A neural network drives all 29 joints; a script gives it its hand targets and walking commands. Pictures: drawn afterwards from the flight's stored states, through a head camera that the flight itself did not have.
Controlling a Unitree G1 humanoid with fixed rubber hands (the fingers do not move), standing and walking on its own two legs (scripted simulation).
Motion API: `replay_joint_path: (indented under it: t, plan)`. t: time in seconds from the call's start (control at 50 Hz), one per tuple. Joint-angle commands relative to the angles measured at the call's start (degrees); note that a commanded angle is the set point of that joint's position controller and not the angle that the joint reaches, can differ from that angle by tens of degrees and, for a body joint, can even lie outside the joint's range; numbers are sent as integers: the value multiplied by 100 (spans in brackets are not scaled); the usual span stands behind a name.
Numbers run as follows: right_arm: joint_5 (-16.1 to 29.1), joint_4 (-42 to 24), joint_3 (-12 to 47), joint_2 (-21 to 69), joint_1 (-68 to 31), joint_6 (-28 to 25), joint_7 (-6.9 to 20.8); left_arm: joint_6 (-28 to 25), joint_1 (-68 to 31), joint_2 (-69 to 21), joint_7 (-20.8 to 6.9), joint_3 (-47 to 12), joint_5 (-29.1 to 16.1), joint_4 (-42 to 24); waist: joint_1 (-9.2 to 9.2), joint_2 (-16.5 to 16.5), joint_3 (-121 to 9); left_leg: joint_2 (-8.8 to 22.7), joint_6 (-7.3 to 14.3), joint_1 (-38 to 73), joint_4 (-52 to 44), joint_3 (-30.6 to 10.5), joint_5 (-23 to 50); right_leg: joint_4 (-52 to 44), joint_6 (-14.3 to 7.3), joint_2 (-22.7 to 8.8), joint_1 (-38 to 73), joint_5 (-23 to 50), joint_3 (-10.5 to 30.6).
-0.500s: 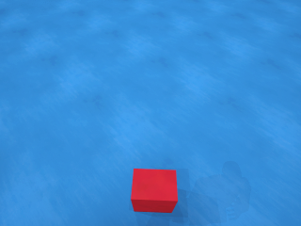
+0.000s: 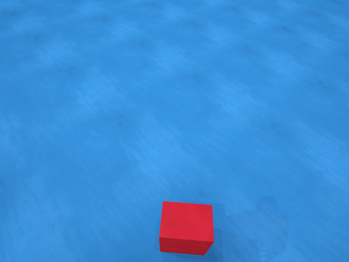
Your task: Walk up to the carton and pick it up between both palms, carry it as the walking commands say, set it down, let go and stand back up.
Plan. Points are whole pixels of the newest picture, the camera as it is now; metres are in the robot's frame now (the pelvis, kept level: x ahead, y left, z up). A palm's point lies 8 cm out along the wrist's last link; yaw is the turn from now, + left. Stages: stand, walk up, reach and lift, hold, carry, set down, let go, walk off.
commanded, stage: walk up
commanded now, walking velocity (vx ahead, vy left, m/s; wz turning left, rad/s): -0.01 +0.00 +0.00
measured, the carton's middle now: (184, 229) +0.36 -0.06 -0.63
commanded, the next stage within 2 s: stand in 0.02 s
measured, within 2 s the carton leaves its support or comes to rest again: neither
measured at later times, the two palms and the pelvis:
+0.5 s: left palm out of the picture -0.04 +0.19 -0.15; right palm out of the picture -0.02 -0.25 -0.14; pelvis +0.00 -0.02 +0.00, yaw +0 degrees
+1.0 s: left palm out of the picture -0.03 +0.17 -0.15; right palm out of the picture -0.02 -0.25 -0.15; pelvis +0.01 -0.04 +0.00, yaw +0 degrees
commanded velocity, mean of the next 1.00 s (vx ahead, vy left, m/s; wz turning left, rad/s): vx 0.00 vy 0.00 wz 0.00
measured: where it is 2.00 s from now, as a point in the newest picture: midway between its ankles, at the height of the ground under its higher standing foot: outside the picture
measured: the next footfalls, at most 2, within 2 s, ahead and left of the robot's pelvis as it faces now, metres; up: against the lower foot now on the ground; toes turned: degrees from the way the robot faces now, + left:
none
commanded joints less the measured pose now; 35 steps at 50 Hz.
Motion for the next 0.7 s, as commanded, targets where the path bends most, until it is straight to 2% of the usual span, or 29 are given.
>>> replay_joint_path:
  t: [0.0,0.02,0.04,0.06,0.08,0.12,0.14,0.18,0.2,0.22,0.24,0.28,0.32,0.34,0.36,0.38,0.42,0.44,0.46,0.48,0.5,0.52,0.54,0.56,0.58,0.6,0.62,0.64,0.68]
  plan:
    - [-12,-97,-120,-743,245,-43,-22,-27,625,373,58,-4,-30,138,46,28,157,796,137,41,-599,-868,1200,-286,-209,-289,-171,484,214]
    - [-48,12,-128,-683,367,-28,2,-50,487,350,59,39,-8,113,14,18,60,809,122,33,-472,-850,1446,-219,-239,-271,-97,586,171]
    - [-66,48,-95,-659,514,-32,36,-15,505,317,52,48,-2,103,-42,251,70,841,172,6,-512,-960,1226,-252,-246,-253,-107,492,228]
    - [-48,106,-93,-595,569,-30,6,-60,578,223,56,-5,-14,92,6,208,-44,823,162,59,-418,-836,1365,-196,-250,-299,-78,500,220]
    - [-15,31,-91,-649,466,-27,12,-48,468,193,59,-57,5,170,-67,97,157,813,171,154,-375,-822,1487,-265,-254,-292,-363,474,192]
    - [-55,89,-9,-395,347,-12,22,-69,531,544,53,68,-5,203,23,229,181,730,111,-122,-400,-778,1320,-307,-308,-292,-21,605,211]
    - [-38,62,-52,-673,410,-58,15,-71,496,384,67,42,0,278,-54,-44,-93,770,93,87,-357,-700,1537,-319,-301,-317,21,717,172]
    - [32,121,-94,-789,542,-56,3,-58,595,160,71,-32,-31,279,-6,270,137,742,90,-215,-451,-734,1461,-299,-280,-287,148,652,153]
    - [-32,196,-64,-761,558,-33,-8,-69,598,207,67,-76,26,344,-88,233,263,720,109,69,-363,-641,1452,-364,-267,-322,-138,850,210]
    - [0,192,-60,-737,694,-34,-2,-58,750,332,66,-20,-37,381,-74,-38,200,763,94,65,-316,-733,1631,-315,-262,-244,-125,791,188]
    - [-9,285,14,-493,744,10,6,-42,770,78,88,-74,-50,401,-63,241,478,731,4,-155,-347,-629,1254,-436,-269,-261,-222,602,186]
    - [-49,277,-37,-540,586,115,12,-59,506,67,73,-148,-38,358,-92,-36,685,658,-37,-289,-391,-607,769,-553,-304,-283,-484,148,265]
    - [-60,240,-4,-641,616,104,1,-81,514,334,65,-77,-31,388,-161,-392,393,728,35,58,-346,-757,804,-483,-280,-232,-608,274,161]
    - [-75,332,24,-576,782,52,-2,-101,540,366,74,-113,-25,346,-123,109,307,761,8,-170,-289,-745,849,-496,-359,-213,-234,423,257]
    - [-1,375,95,-368,730,52,20,-146,649,388,78,-87,-37,379,-80,308,328,714,-38,-260,-350,-646,834,-450,-383,-295,-131,554,243]
    - [16,283,17,-733,560,47,37,-130,681,133,42,-124,-29,387,-132,562,382,650,-32,-276,-453,-600,638,-467,-364,-234,-243,570,320]
    - [58,410,84,-478,650,25,26,-119,661,334,69,-117,-65,419,-110,347,202,651,-131,-300,-375,-536,793,-489,-442,-280,-92,442,360]
    - [-7,426,38,-659,728,37,19,-138,735,215,48,-132,-29,435,-121,53,402,707,-46,-213,-282,-629,835,-526,-415,-290,-291,598,369]
    - [-27,458,60,-524,764,43,39,-133,656,300,42,-146,-27,407,-137,39,234,664,-84,-36,-244,-552,841,-562,-393,-241,-477,308,343]
    - [-21,483,86,-510,750,31,-2,-143,697,184,52,-173,-10,402,-141,231,374,727,-107,-138,-236,-561,901,-566,-390,-257,-428,401,353]
    - [-19,422,19,-589,676,40,23,-140,595,76,81,-190,-72,480,-189,-17,556,715,-90,-100,-362,-616,1102,-540,-353,-209,-488,691,288]
    - [-32,425,42,-569,708,33,49,-108,641,225,68,-152,-35,461,-171,25,491,759,-29,-331,-321,-686,862,-519,-372,-184,-368,554,204]
    - [-82,393,54,-605,597,64,29,-98,657,199,83,-132,-100,409,-107,-26,625,687,-102,-504,-379,-622,660,-561,-354,-157,-356,309,264]
    - [-70,536,50,-640,796,56,-2,-150,677,194,60,-171,-38,369,-137,166,429,773,-90,-251,-265,-629,896,-489,-411,-316,-317,449,339]
    - [13,509,89,-639,887,21,36,-117,858,-63,55,-195,-67,410,-128,27,533,764,-83,-459,-253,-569,855,-542,-394,-279,-261,394,434]
    - [-8,513,125,-357,788,53,29,-125,991,-63,65,-185,-92,524,-52,-153,462,765,-97,-362,-301,-572,855,-482,-377,-227,-201,571,273]
    - [-2,532,167,-397,839,12,27,-112,766,126,84,-180,-48,438,-130,129,345,721,-101,-424,-241,-615,844,-457,-414,-262,-202,459,357]
    - [-11,532,126,-435,791,4,40,-124,913,2,82,-177,-74,487,-73,137,265,791,-57,-398,-304,-647,688,-428,-420,-257,-175,369,301]
    - [-31,451,161,-407,625,43,23,-107,726,26,59,-201,-50,420,-95,-112,367,786,-87,-212,-218,-605,861,-555,-381,-176,-520,318,317]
